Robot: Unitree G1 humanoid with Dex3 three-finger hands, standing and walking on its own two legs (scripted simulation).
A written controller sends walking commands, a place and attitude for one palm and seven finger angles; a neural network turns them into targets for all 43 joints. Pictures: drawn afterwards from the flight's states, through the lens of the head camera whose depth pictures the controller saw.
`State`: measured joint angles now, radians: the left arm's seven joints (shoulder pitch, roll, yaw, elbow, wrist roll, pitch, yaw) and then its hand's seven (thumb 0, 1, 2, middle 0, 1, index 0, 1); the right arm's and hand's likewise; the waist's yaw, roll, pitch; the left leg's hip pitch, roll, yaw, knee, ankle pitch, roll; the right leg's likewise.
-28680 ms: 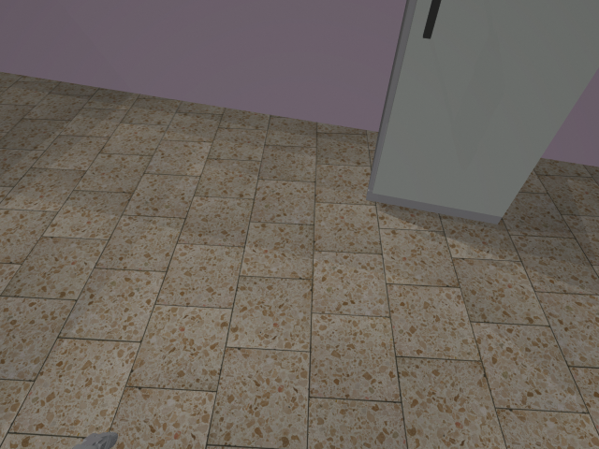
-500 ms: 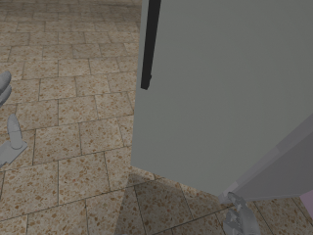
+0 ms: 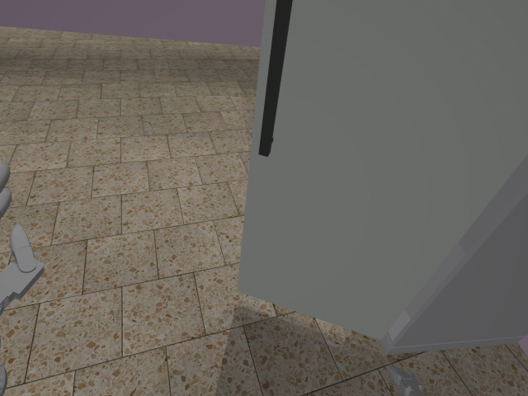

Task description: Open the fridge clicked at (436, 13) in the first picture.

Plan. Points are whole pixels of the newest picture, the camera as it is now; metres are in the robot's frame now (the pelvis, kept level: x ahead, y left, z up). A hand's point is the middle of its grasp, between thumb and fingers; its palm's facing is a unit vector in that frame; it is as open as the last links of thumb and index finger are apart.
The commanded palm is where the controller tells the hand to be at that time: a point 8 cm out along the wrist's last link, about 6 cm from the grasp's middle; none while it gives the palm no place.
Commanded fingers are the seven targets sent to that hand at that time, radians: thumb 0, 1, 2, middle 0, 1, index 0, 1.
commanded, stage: stop stepping back and stand still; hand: left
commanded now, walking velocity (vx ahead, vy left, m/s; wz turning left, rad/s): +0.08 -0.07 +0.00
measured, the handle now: (277, 76) +0.67 +0.01 +0.23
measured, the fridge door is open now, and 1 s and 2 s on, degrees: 66 66 66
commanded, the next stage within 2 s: let the arm hang, fingers relaxed in 0.74 s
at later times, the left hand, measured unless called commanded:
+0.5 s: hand (7, 251) +0.22 +0.30 +0.18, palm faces +0.44 -0.77 -0.47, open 7.4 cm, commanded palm +0.15 +0.34 +0.19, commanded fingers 0.00 0.90 0.90 -0.20 -0.30 -0.20 -0.30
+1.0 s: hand (66, 350) +0.21 +0.30 -0.04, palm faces +0.12 -0.90 -0.43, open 7.4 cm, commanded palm none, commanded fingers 0.00 0.90 0.90 -0.20 -0.30 -0.20 -0.30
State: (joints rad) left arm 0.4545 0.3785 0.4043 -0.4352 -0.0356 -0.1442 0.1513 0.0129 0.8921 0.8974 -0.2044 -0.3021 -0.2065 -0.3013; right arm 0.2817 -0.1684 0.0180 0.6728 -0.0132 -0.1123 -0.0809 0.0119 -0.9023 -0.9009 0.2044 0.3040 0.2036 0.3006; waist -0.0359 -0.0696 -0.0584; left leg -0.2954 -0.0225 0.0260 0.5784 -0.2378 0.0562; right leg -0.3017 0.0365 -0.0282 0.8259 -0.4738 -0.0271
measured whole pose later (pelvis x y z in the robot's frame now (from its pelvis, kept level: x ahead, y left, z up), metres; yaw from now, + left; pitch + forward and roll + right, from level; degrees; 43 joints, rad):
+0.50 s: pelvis +0.03 +0.03 +0.01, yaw +2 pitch +0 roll -1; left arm 0.53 0.43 0.43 -0.50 -0.02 -0.24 0.13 0.01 0.89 0.90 -0.21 -0.30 -0.21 -0.30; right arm 0.23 -0.16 0.04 0.62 -0.01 -0.15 -0.06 0.01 -0.90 -0.90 0.21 0.30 0.20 0.30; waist 0.00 -0.04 0.01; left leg -0.27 -0.02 0.04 0.50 -0.23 0.04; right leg -0.18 0.03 -0.02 0.47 -0.28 -0.02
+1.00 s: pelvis +0.02 +0.04 +0.00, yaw +4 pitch +1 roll +0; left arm 0.23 0.35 0.08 0.39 0.03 0.01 0.00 0.00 0.90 0.90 -0.20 -0.30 -0.20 -0.30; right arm 0.14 -0.32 -0.01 0.78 -0.01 -0.02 0.01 0.01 -0.90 -0.90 0.20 0.30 0.20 0.30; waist 0.00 0.06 -0.04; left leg -0.35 -0.05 0.03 0.59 -0.26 0.07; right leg -0.27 0.00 -0.04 0.59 -0.34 -0.01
